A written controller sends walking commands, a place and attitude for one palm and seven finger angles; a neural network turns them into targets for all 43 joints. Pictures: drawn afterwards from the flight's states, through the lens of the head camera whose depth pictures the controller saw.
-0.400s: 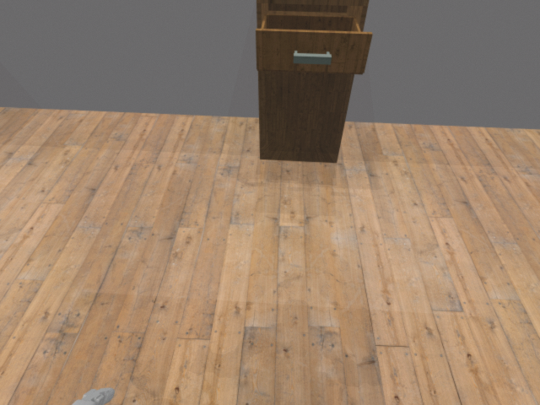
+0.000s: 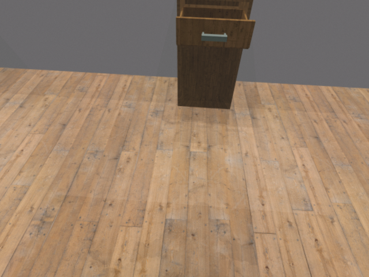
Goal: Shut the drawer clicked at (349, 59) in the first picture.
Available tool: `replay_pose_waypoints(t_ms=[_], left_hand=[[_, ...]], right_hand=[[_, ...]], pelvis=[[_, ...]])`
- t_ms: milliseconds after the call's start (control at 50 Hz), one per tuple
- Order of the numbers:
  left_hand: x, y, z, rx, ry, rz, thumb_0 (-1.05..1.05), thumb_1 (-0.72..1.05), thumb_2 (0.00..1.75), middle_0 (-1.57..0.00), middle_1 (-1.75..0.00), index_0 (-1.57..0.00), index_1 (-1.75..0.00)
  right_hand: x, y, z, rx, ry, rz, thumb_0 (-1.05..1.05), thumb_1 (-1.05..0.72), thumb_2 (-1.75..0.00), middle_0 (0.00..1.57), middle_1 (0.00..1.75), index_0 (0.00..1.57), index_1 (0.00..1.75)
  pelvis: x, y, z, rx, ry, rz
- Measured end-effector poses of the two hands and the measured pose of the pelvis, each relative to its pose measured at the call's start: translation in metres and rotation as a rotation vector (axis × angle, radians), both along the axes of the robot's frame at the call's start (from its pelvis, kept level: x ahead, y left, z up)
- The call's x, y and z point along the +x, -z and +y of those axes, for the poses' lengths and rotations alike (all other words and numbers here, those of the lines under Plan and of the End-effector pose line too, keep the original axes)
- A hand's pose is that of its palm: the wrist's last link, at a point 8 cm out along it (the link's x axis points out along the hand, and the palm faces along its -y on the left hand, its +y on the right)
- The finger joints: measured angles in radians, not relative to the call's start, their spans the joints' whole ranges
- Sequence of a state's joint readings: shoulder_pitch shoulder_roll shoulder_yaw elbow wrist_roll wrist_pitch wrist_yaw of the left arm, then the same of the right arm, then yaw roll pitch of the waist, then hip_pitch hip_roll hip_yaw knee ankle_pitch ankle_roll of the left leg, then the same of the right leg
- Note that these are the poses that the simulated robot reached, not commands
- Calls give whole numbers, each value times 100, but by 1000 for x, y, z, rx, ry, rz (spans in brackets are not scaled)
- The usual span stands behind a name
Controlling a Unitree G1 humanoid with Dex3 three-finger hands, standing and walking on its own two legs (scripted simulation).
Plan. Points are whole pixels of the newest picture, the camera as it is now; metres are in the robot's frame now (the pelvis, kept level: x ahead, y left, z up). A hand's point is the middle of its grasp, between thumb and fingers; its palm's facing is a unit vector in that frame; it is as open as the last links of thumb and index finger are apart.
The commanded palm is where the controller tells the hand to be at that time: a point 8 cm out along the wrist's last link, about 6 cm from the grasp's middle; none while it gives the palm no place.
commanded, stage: stand and wait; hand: left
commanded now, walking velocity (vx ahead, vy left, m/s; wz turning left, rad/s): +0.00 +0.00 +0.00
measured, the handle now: (214, 35) +1.25 -0.09 -0.02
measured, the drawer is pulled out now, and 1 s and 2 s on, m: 0.30 0.30 0.30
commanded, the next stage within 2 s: look at it before walking up in 0.42 s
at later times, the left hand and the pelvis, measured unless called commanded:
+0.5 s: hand out of the picture +0.08 +0.24 -0.15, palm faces -0.04 -0.94 -0.34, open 7.4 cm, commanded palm none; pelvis +0.00 +0.00 +0.00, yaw -1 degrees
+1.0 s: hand out of the picture +0.09 +0.24 -0.15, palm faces -0.05 -0.94 -0.33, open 7.4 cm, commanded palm none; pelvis +0.01 +0.00 +0.00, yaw -1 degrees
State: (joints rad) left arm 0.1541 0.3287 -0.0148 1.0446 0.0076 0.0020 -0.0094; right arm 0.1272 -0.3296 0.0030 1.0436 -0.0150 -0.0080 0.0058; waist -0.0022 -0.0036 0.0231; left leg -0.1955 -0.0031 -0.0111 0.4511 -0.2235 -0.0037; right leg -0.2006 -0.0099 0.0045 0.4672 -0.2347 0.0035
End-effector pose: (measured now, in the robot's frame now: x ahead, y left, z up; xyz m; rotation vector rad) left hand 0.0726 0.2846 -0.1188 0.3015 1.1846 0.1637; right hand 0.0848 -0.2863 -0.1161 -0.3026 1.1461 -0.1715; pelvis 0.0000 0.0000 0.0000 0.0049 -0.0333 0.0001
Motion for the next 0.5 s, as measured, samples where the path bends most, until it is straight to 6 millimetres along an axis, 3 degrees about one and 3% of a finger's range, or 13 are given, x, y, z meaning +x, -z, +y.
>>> replay_pose_waypoints(t_ms=[220, 500], left_hand=[[-13, -1, 5, 17, -10, 46, 1, 91, 89, -20, -30, -20, -30], [3, -5, 2, 21, 5, 22, 1, 91, 89, -20, -30, -20, -30]], right_hand=[[-23, 3, -9, -9, 30, 61, 1, -91, -89, 21, 30, 20, 30], [-21, 4, -9, 2, 39, 62, 1, -91, -89, 21, 30, 20, 30]], pelvis=[[-3, -2, -2, 0, 5, 0], [1, -3, -4, 1, 11, 4]])
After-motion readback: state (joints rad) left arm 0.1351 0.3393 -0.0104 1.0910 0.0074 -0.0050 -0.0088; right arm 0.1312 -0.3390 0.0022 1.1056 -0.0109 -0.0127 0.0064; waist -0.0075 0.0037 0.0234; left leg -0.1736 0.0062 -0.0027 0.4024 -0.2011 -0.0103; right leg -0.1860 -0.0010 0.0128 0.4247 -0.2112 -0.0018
